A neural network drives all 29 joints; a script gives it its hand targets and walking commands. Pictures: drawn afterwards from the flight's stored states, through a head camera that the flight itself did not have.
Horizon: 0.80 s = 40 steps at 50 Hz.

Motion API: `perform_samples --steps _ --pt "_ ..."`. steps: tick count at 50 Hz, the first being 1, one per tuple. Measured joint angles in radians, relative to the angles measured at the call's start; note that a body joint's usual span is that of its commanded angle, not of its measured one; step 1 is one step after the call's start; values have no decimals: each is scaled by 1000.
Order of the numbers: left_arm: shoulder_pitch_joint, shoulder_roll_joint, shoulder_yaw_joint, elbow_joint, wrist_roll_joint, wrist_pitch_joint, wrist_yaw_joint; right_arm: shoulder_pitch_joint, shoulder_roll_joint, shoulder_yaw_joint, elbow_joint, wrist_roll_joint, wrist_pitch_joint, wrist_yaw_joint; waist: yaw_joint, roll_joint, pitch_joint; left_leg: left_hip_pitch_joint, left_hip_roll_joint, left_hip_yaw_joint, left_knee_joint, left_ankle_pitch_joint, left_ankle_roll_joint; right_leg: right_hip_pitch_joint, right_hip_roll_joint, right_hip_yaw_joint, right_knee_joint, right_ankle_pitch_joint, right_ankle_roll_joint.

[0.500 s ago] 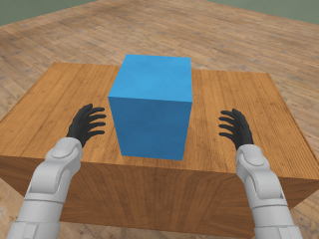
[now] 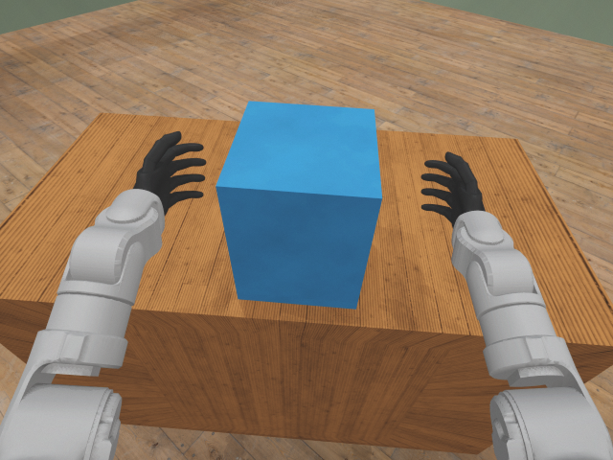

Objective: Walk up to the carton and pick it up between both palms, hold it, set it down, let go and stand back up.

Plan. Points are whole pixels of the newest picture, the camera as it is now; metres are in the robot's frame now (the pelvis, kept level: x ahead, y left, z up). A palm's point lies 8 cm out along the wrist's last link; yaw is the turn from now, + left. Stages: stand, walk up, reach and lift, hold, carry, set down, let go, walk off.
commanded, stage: reach and lift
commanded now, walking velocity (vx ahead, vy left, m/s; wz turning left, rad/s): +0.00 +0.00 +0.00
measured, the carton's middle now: (303, 207) +0.48 +0.00 +0.06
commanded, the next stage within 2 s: none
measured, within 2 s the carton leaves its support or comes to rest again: neither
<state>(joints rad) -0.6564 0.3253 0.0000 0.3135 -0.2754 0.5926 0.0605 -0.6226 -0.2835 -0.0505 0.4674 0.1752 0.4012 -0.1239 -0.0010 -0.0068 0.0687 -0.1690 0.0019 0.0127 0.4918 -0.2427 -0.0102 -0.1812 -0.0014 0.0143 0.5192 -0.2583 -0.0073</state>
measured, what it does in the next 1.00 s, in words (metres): stands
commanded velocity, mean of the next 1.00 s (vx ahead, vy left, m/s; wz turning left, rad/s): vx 0.00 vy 0.00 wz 0.00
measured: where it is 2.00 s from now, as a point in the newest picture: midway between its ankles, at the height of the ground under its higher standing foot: outside the picture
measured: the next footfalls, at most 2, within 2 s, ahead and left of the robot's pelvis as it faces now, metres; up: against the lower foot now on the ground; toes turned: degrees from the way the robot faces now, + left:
none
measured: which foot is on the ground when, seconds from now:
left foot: down 0.00-1.00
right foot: down 0.00-1.00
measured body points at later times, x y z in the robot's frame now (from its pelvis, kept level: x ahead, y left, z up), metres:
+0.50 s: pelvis +0.01 +0.00 +0.00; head +0.01 +0.00 +0.45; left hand +0.46 +0.18 +0.20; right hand +0.45 -0.21 +0.18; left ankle +0.02 +0.12 -0.74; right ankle +0.02 -0.12 -0.74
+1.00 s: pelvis +0.02 +0.00 +0.00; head +0.04 +0.01 +0.45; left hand +0.49 +0.17 +0.16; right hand +0.45 -0.22 +0.12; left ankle +0.02 +0.12 -0.74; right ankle +0.02 -0.12 -0.74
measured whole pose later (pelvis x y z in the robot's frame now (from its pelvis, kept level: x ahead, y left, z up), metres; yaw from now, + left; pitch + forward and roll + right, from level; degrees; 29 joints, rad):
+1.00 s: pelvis +0.02 +0.00 +0.00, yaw +0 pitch +6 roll +0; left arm -1.06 0.27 0.00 1.10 -0.26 0.23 0.08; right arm -0.92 -0.31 -0.05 1.09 0.18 0.13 -0.09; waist -0.03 -0.01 -0.07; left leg -0.35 0.00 0.01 0.49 -0.24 -0.01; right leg -0.35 0.00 0.01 0.50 -0.25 0.00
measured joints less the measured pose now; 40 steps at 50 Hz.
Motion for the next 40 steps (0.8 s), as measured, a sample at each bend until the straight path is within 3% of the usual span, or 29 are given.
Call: perform_samples --steps 10,23,40 --pt "-174 0 0 246 -3 -19 15 -153 -14 0 230 0 -29 16 -11 0 -43 -31 0 0 0 0 3 -25 0 0 -13 7 4" --pt "-354 -2 0 528 -24 -130 29 -340 -20 0 480 0 -91 30 -21 0 -94 -90 0 -1 0 0 3 -83 0 0 -15 8 4" --pt "-471 -8 0 748 -16 -246 26 -442 -23 0 642 0 -163 33 -28 0 -132 -158 0 -1 0 -1 3 -149 0 0 -20 9 5"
